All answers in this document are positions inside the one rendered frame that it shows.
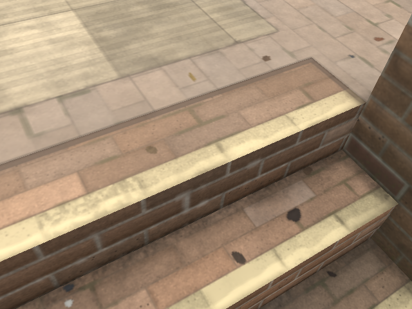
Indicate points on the stairs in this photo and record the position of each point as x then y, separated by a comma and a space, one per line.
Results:
287, 226

